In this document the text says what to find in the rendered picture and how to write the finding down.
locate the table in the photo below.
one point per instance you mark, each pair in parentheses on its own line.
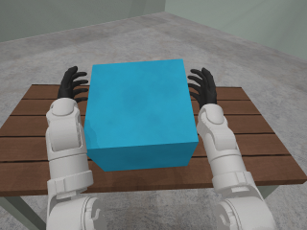
(25,170)

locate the robot left hand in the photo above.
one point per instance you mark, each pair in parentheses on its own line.
(67,85)

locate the robot right hand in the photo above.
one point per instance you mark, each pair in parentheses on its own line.
(207,89)

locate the robot left upper arm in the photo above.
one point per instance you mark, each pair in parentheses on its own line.
(85,213)

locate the robot left forearm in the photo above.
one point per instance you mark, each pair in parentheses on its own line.
(67,152)

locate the carton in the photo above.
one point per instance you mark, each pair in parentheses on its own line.
(139,116)

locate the robot right upper arm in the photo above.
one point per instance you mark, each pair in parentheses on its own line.
(243,213)

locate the robot right forearm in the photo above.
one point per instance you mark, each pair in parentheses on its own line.
(230,176)

